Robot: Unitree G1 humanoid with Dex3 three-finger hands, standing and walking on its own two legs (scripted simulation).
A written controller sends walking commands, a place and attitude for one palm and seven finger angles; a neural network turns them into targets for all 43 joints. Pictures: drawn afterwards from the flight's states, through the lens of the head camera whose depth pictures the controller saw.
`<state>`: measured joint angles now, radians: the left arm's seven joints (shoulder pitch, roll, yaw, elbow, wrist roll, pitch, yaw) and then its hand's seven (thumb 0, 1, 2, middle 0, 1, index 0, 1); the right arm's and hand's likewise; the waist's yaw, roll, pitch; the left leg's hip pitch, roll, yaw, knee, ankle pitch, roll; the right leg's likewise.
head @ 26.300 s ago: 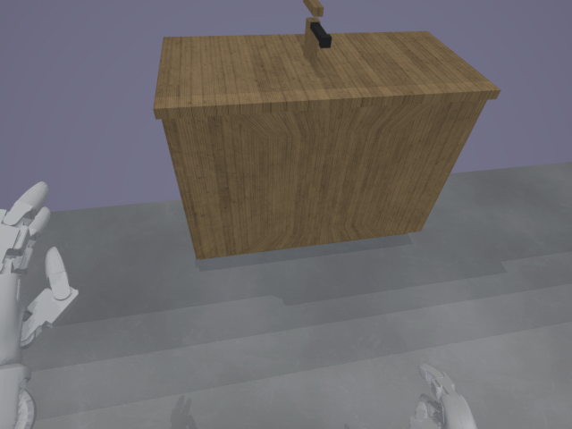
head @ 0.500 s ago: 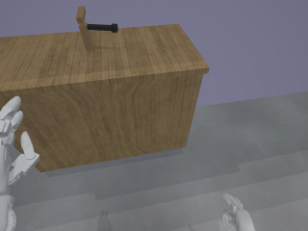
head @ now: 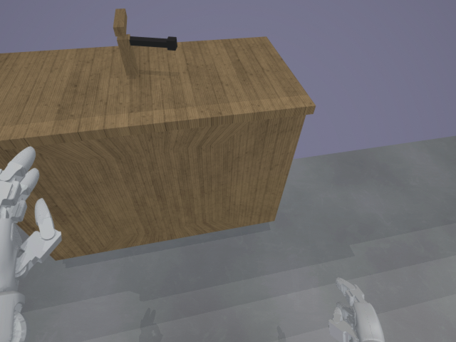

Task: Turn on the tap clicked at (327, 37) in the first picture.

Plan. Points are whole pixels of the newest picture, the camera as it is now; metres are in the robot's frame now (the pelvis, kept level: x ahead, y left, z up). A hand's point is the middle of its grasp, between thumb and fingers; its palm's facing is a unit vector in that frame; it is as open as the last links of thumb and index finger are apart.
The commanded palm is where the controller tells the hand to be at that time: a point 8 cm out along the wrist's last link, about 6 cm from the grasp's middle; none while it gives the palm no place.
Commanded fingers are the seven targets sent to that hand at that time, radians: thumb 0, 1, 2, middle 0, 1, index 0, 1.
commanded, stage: stop stepping back and stand still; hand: left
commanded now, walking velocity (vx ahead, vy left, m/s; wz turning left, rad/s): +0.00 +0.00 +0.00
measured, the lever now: (171, 43) +0.87 +0.24 +0.11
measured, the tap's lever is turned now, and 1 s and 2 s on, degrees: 73 73 73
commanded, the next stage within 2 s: stand and check the lever's angle in 0.06 s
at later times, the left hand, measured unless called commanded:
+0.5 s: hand (64, 230) +0.22 +0.24 +0.15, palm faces +0.39 -0.84 -0.37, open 7.4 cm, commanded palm +0.17 +0.28 +0.17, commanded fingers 0.00 0.90 0.90 -0.20 -0.30 -0.20 -0.30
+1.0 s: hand (63, 231) +0.22 +0.24 +0.15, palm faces +0.40 -0.84 -0.36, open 7.4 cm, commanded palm +0.17 +0.28 +0.17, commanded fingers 0.00 0.90 0.90 -0.20 -0.30 -0.20 -0.30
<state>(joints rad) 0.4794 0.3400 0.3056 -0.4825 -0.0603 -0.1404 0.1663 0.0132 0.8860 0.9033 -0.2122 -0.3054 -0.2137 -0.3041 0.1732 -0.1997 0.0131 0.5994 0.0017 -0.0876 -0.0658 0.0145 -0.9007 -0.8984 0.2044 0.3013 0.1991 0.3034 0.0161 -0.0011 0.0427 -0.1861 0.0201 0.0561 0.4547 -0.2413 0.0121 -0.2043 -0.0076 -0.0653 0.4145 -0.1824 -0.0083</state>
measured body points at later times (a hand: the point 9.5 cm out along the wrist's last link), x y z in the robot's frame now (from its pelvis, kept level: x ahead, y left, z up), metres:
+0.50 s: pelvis +0.01 +0.00 +0.00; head +0.02 -0.01 +0.45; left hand +0.19 +0.28 +0.17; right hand +0.18 -0.24 -0.08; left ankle +0.00 +0.11 -0.74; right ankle +0.03 -0.11 -0.74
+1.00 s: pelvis +0.01 +0.00 +0.00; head +0.02 -0.01 +0.45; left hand +0.19 +0.28 +0.17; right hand +0.19 -0.23 -0.08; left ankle +0.00 +0.11 -0.74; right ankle +0.03 -0.11 -0.74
